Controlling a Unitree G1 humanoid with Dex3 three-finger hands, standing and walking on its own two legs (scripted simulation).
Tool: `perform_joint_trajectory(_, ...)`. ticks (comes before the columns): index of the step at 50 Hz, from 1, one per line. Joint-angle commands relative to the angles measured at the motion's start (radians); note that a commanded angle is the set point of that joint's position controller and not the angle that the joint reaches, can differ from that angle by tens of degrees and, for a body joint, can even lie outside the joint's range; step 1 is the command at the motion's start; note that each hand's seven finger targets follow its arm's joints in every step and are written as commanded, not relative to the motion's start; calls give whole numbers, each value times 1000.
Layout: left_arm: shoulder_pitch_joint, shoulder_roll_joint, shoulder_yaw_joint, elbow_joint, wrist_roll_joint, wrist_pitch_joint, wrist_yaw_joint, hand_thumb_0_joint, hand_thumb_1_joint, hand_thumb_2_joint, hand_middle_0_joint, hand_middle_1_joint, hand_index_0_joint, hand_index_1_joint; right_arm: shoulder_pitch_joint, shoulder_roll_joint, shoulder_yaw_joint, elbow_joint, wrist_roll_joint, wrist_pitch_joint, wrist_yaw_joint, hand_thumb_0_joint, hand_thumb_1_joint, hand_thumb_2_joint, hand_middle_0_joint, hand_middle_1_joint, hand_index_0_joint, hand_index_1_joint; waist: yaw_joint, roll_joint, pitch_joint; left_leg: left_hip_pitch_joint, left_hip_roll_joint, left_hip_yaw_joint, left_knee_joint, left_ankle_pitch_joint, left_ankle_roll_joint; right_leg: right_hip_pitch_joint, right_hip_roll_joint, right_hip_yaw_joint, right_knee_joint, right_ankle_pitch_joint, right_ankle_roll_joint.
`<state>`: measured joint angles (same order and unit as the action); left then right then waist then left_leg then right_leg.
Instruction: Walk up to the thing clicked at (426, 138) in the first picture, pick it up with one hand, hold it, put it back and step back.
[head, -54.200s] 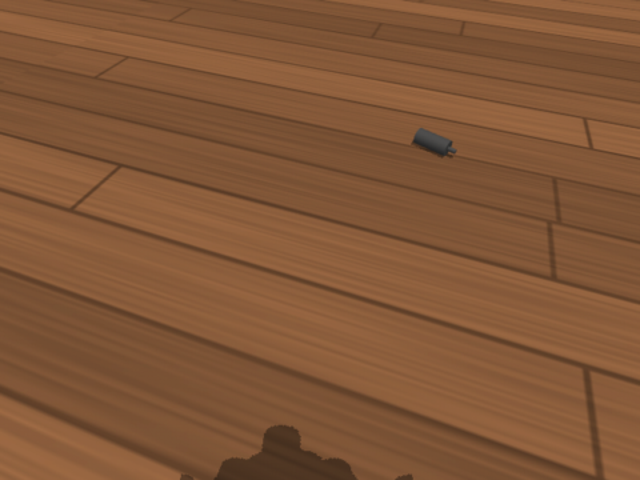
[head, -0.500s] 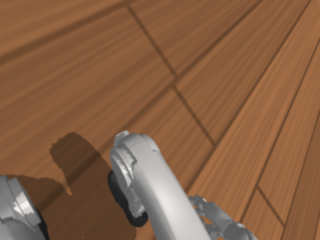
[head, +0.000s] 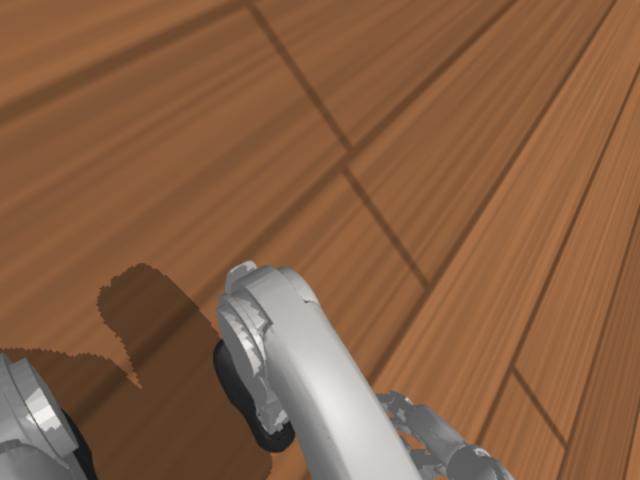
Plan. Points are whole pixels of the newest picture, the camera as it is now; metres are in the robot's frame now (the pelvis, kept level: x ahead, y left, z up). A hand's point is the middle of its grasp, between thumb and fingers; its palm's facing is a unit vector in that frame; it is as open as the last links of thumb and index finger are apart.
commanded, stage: close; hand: left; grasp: from above
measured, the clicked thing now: out of the picture +0.49 +0.33 -0.27
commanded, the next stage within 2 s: settle in 1.00 s
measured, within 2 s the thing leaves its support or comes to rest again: leaves its support in 1.42 s
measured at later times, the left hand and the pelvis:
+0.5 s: hand out of the picture +0.46 +0.35 -0.23, palm faces -0.45 -0.12 -0.89, open 11.7 cm; pelvis +0.00 +0.00 +0.00, yaw +0 degrees
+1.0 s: hand out of the picture +0.47 +0.35 -0.23, palm faces -0.44 -0.12 -0.89, open 11.3 cm; pelvis +0.00 +0.00 +0.00, yaw +0 degrees
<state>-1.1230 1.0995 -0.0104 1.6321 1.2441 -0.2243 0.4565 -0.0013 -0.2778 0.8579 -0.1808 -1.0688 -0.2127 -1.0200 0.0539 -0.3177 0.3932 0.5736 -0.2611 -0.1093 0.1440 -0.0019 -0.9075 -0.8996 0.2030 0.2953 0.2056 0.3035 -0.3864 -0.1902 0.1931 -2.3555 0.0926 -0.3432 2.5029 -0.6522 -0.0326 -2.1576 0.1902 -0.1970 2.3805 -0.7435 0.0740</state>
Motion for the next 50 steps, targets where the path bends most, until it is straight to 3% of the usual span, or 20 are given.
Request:
perform_joint_trajectory(1,-243,199,7,-120,-15,-1,24,0,-228,834,-220,-1044,-262,-999,181,-318,-92,11,4,3,-8,0,-906,-902,199,300,199,300,-37,605,-645,564,40,121,-199,215,45,314,5,-99,-235,363,-77)
perform_joint_trajectory(3,-245,225,27,-122,-16,-6,28,0,-196,821,-234,-1037,-279,-988,168,-326,-95,5,8,2,-10,0,-903,-901,199,300,199,300,-31,587,-650,558,41,117,-195,213,42,299,5,-111,-234,355,-79)
perform_joint_trajectory(5,-234,206,13,-109,-16,-12,26,0,-189,807,-238,-1035,-286,-984,162,-321,-89,-4,6,5,-10,0,-904,-901,199,300,199,300,-36,587,-645,547,40,120,-200,188,45,306,6,-104,-238,338,-80)
perform_joint_trajectory(7,-249,238,30,-130,-12,-14,36,0,-149,774,-265,-1016,-316,-962,156,-321,-90,-2,6,7,-13,0,-902,-901,199,300,199,300,-20,596,-650,532,39,128,-197,172,46,315,9,-90,-245,327,-80)
perform_joint_trajectory(15,-254,209,23,-116,-16,-12,47,0,-64,735,-321,-981,-376,-922,160,-325,-98,2,12,3,-17,0,-901,-900,199,300,199,300,-36,562,-634,513,39,120,-195,155,46,284,5,-103,-240,315,-79)
perform_joint_trajectory(21,-246,208,16,-99,-10,-8,48,0,45,758,-424,-954,-471,-905,160,-323,-100,1,13,-3,-19,0,-902,-901,199,300,199,300,-35,578,-619,519,37,123,-205,145,43,281,2,-97,-240,304,-82)
perform_joint_trajectory(23,-274,234,32,-141,-7,-8,52,0,74,743,-444,-942,-492,-891,167,-326,-99,2,12,0,-21,0,-901,-900,199,300,199,300,-30,575,-656,530,36,126,-195,171,46,307,3,-99,-245,334,-76)
perform_joint_trajectory(25,-234,197,11,-87,-10,3,49,0,89,732,-461,-922,-507,-873,164,-316,-97,0,12,0,-18,0,-904,-901,199,300,199,300,-33,565,-628,511,35,131,-192,170,48,298,3,-82,-245,330,-78)
perform_joint_trajectory(28,-262,230,29,-122,-11,2,52,0,147,735,-503,-919,-550,-869,169,-325,-96,1,11,0,-20,0,-901,-900,199,300,199,300,-31,558,-660,512,36,127,-184,187,50,306,3,-93,-247,348,-74)
perform_joint_trajectory(35,-234,197,10,-96,-15,7,39,0,221,712,-570,-877,-614,-831,163,-320,-98,-1,12,5,-20,0,-902,-901,199,300,199,300,-32,571,-636,520,37,125,-200,173,47,298,3,-96,-238,332,-78)
perform_joint_trajectory(40,-238,210,19,-101,-19,5,30,0,302,722,-646,-846,-683,-807,161,-330,-104,-7,18,-1,-23,0,-903,-901,199,300,199,300,-31,552,-608,498,33,124,-199,143,44,259,-1,-99,-241,300,-84)
perform_joint_trajectory(46,-240,207,13,-112,-14,8,23,0,392,716,-726,-813,-759,-778,172,-322,-98,-13,17,3,-23,0,-904,-902,199,300,199,300,-36,553,-631,512,33,127,-198,159,49,291,2,-88,-246,313,-81)
perform_joint_trajectory(48,-243,236,32,-118,-10,7,27,0,435,705,-755,-801,-790,-763,172,-327,-97,-12,11,8,-24,0,-903,-901,199,300,199,300,-23,561,-659,516,33,127,-192,182,48,300,0,-93,-241,334,-80)
perform_joint_trajectory(50,-229,199,14,-102,-12,9,21,0,454,700,-781,-772,-811,-740,172,-327,-100,-7,12,6,-24,0,-902,-901,199,300,199,300,-38,561,-613,523,34,123,-201,172,46,273,-2,-103,-239,322,-81)
